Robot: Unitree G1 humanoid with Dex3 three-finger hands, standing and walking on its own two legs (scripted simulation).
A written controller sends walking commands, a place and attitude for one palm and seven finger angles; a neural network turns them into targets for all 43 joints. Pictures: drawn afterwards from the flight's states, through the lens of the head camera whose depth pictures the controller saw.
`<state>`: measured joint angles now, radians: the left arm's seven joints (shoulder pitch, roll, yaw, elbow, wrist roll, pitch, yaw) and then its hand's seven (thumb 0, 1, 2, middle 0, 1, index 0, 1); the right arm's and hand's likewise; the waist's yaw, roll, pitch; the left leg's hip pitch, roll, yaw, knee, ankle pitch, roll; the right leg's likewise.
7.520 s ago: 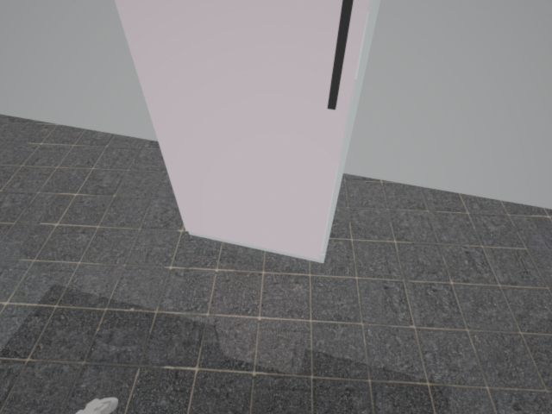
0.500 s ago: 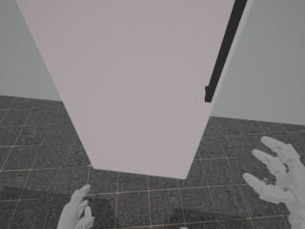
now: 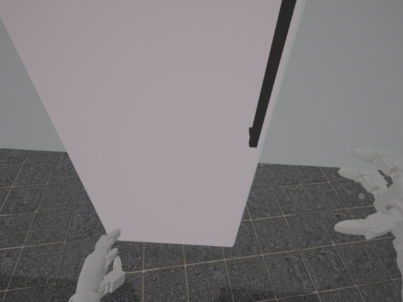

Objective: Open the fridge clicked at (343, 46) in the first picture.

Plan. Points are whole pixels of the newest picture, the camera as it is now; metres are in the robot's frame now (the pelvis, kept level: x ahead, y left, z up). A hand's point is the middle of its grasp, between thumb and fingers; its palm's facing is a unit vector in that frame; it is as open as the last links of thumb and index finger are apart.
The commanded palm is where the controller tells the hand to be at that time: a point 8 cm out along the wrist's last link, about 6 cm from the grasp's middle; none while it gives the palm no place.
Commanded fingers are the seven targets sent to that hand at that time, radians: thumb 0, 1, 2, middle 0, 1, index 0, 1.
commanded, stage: raise the hand to about handle height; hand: right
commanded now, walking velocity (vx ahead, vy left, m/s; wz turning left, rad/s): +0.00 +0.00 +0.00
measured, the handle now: (266, 77) +0.50 -0.13 +0.23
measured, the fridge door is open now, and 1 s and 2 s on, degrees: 0 0 0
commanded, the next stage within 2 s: move the hooked fingers beside the handle in 0.84 s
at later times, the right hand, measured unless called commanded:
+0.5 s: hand (386, 160) +0.27 -0.27 +0.22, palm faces +0.09 +0.99 -0.07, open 14.0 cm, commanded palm +0.23 -0.31 +0.22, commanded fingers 0.00 0.50 -0.30 0.30 1.20 0.30 1.20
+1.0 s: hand (383, 160) +0.28 -0.27 +0.22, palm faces +0.11 +0.99 -0.06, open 14.0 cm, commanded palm +0.25 -0.31 +0.22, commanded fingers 0.00 0.50 -0.30 0.30 1.20 0.30 1.20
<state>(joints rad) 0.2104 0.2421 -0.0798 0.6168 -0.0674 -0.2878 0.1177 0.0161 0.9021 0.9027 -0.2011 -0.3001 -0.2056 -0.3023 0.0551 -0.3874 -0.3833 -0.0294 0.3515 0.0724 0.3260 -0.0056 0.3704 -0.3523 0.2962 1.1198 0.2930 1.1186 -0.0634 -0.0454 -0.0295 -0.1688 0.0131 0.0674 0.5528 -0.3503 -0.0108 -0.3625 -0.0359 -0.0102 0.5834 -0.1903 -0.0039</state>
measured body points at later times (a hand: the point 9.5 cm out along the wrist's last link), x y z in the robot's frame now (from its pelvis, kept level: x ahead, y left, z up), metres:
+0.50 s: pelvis +0.00 +0.01 +0.01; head -0.04 +0.03 +0.45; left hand +0.20 +0.23 -0.06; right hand +0.26 -0.32 +0.23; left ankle -0.03 +0.13 -0.73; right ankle +0.08 -0.12 -0.73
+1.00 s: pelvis +0.00 +0.01 +0.01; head -0.03 +0.03 +0.46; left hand +0.21 +0.22 -0.05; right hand +0.26 -0.32 +0.22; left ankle -0.03 +0.13 -0.73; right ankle +0.08 -0.12 -0.73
